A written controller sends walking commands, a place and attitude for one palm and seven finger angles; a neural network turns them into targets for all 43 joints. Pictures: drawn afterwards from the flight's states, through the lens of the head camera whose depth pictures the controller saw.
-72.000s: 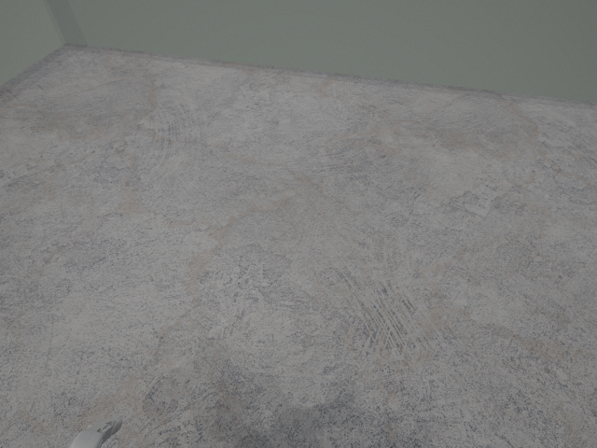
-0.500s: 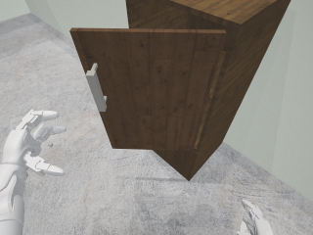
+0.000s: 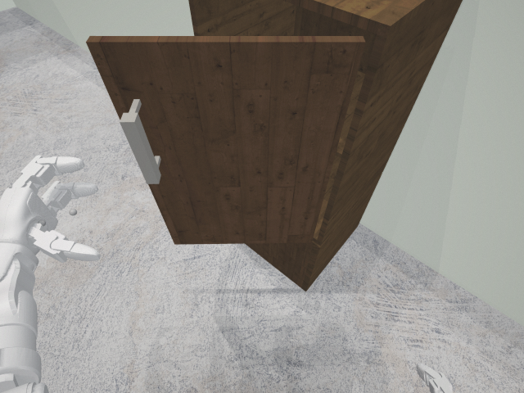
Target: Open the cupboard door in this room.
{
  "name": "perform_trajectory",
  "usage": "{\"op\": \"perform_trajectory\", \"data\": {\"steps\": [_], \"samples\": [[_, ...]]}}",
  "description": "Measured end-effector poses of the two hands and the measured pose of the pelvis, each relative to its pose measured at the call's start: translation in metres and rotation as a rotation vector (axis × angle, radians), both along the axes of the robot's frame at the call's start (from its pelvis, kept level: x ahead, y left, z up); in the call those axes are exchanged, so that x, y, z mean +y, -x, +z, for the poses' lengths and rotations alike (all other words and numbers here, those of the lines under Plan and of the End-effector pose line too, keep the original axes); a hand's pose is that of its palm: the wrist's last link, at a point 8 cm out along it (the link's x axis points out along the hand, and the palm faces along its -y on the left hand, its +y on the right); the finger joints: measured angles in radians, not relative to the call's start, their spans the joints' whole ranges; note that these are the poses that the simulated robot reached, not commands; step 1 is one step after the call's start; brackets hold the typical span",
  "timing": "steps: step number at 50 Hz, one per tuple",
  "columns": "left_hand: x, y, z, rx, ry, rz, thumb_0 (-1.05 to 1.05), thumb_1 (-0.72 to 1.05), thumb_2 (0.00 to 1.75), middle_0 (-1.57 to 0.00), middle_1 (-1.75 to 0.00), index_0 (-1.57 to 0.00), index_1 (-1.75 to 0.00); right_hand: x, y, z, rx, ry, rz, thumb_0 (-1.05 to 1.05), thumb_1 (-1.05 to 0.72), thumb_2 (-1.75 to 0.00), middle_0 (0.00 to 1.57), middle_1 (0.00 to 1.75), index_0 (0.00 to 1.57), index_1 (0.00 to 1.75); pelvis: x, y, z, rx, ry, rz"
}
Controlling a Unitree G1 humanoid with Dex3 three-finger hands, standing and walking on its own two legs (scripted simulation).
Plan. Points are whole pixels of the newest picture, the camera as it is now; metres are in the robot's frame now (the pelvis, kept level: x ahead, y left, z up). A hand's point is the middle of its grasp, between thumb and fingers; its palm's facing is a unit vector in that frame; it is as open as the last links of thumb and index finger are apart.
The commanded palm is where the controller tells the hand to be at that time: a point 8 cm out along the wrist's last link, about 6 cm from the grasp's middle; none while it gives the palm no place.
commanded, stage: move the hooked fingers beside the handle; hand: left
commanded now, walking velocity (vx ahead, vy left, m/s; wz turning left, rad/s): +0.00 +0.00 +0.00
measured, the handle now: (145, 143) +0.51 +0.23 +0.08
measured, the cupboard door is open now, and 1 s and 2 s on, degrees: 42 42 42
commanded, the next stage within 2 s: slide the fingers in behind the handle in 1.94 s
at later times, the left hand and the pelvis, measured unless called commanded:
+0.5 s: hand (83, 185) +0.40 +0.29 +0.09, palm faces +0.05 -1.00 -0.03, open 14.0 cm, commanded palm +0.37 +0.34 +0.09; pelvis +0.00 +0.02 +0.00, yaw +0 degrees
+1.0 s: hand (92, 162) +0.44 +0.29 +0.09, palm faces +0.06 -1.00 +0.00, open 14.0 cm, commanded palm +0.42 +0.34 +0.08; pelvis -0.01 +0.02 -0.01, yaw -1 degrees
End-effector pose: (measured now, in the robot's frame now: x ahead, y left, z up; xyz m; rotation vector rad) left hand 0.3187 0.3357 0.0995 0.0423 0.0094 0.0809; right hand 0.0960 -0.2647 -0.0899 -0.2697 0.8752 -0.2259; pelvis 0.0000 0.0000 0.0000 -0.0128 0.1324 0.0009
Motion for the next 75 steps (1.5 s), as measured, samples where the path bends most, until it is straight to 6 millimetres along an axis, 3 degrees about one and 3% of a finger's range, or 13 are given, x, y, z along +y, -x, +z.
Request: {"op": "perform_trajectory", "data": {"steps": [9, 20, 33, 52, 61, 68, 75], "samples": [[0.005, -0.019, -0.010, 0.027, 0.024, -0.007, -0.02, -0.50, 0.30, -0.30, -1.20, -0.30, -1.20, 0.009, 0.005, -0.003, 0.041, 0.009, 0.000, 0.02, -0.91, -0.90, 0.21, 0.30, 0.20, 0.30, 0.007, 0.002, -0.002, 0.016, 0.006, 0.006], [0.009, -0.050, -0.006, 0.013, 0.037, -0.023, -0.02, -0.50, 0.30, -0.30, -1.20, -0.30, -1.20, 0.019, 0.014, -0.004, 0.086, 0.008, -0.016, 0.01, -0.91, -0.90, 0.21, 0.30, 0.20, 0.30, 0.017, 0.001, -0.004, 0.044, 0.013, -0.002], [0.006, -0.065, -0.005, -0.019, 0.035, -0.028, -0.02, -0.50, 0.30, -0.30, -1.20, -0.30, -1.20, 0.023, 0.036, -0.011, 0.180, 0.003, -0.046, 0.01, -0.91, -0.90, 0.21, 0.30, 0.20, 0.30, 0.024, 0.000, -0.006, 0.062, 0.019, -0.005], [0.011, -0.104, -0.008, 0.035, 0.038, -0.022, -0.02, -0.50, 0.30, -0.30, -1.20, -0.30, -1.20, 0.008, 0.079, -0.016, 0.308, 0.040, -0.103, 0.01, -0.91, -0.90, 0.21, 0.30, 0.20, 0.30, 0.016, 0.009, -0.014, 0.117, 0.024, -0.010], [0.019, -0.112, -0.007, -0.018, 0.043, -0.026, -0.02, -0.50, 0.30, -0.30, -1.20, -0.29, -1.20, 0.003, 0.102, -0.015, 0.396, 0.049, -0.146, 0.01, -0.91, -0.90, 0.21, 0.30, 0.20, 0.30, 0.015, 0.005, -0.017, 0.146, 0.028, -0.024], [0.023, -0.105, -0.016, 0.030, 0.024, -0.046, -0.02, -0.50, 0.30, -0.30, -1.20, -0.29, -1.20, 0.008, 0.095, -0.014, 0.389, 0.036, -0.147, 0.01, -0.91, -0.90, 0.21, 0.30, 0.20, 0.30, 0.018, 0.000, -0.016, 0.146, 0.032, -0.024], [0.018, -0.101, -0.008, -0.036, 0.039, -0.041, -0.02, -0.50, 0.30, -0.30, -1.20, -0.29, -1.20, 0.017, 0.070, -0.016, 0.336, 0.017, -0.114, 0.01, -0.91, -0.90, 0.21, 0.30, 0.20, 0.30, 0.021, -0.002, -0.015, 0.134, 0.035, -0.017]]}}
